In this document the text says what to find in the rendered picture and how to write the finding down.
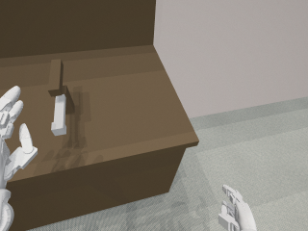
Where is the left robot hand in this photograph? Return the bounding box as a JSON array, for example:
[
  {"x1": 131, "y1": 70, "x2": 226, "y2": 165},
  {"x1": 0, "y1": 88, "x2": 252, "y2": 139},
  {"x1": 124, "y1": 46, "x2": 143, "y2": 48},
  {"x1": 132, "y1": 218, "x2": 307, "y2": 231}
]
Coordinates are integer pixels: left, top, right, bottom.
[{"x1": 0, "y1": 86, "x2": 38, "y2": 190}]

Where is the counter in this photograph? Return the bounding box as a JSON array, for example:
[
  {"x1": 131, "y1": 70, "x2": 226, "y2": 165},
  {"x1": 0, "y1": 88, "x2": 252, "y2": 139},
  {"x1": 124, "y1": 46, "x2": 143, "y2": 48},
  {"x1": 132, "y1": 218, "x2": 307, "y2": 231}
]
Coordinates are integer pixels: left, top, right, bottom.
[{"x1": 0, "y1": 0, "x2": 199, "y2": 231}]

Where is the tap lever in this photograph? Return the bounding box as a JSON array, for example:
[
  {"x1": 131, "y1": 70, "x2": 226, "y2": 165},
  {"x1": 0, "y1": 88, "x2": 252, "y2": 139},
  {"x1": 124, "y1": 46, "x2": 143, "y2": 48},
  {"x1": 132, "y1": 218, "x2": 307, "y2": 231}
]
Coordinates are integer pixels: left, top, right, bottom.
[{"x1": 51, "y1": 94, "x2": 66, "y2": 136}]

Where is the left robot forearm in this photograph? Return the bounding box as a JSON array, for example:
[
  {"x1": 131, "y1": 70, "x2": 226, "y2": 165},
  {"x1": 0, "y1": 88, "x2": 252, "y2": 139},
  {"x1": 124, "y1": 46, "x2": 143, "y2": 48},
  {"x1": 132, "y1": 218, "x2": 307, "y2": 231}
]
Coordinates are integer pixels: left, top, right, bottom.
[{"x1": 0, "y1": 189, "x2": 14, "y2": 231}]

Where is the right robot hand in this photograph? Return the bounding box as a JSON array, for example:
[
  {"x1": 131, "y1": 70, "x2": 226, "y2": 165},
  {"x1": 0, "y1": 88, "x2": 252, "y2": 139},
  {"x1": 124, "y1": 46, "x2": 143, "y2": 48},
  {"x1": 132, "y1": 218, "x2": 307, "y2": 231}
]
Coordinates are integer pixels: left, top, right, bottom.
[{"x1": 218, "y1": 185, "x2": 257, "y2": 231}]

